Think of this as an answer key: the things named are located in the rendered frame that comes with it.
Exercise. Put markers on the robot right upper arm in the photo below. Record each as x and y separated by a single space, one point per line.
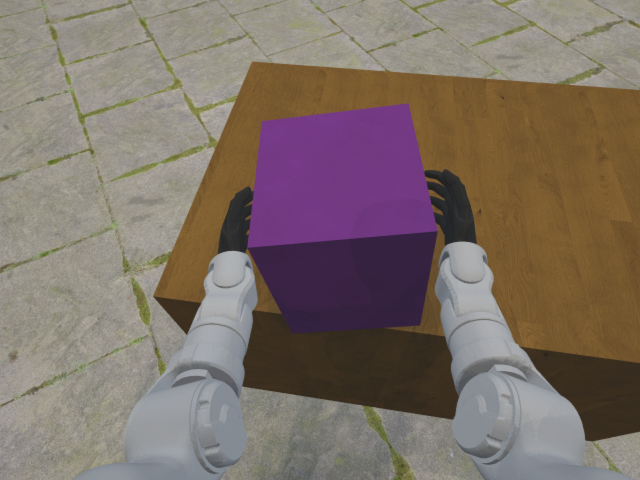
514 430

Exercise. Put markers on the robot left upper arm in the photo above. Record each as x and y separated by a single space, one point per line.
193 431

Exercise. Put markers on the robot left forearm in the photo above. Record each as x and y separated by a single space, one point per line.
218 338

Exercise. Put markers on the right robot hand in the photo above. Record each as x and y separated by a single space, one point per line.
457 223

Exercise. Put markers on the left robot hand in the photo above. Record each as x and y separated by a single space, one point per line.
233 233

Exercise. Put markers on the pedestal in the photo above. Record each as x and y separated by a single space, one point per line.
552 174

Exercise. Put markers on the carton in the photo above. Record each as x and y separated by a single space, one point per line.
342 227

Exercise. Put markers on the robot right forearm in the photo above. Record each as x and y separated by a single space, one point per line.
476 332

